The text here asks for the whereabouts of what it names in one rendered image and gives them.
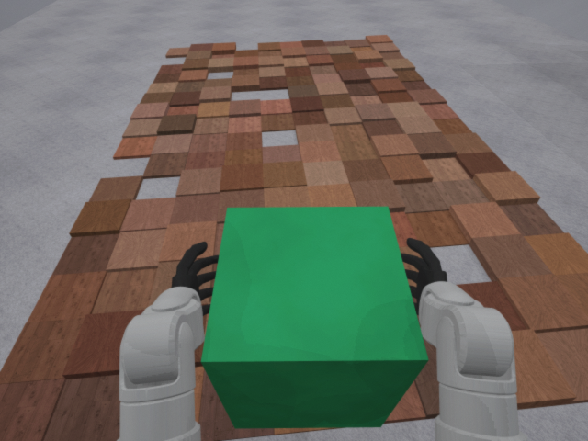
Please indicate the carton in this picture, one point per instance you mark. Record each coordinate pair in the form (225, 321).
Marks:
(311, 322)

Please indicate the robot left forearm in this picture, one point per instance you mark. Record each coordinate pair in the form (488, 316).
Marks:
(157, 369)

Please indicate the robot right forearm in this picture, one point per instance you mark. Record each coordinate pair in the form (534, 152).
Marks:
(475, 356)

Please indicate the left robot hand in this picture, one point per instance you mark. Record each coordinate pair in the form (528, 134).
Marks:
(187, 269)

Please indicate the right robot hand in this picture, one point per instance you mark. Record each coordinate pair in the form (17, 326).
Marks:
(429, 267)

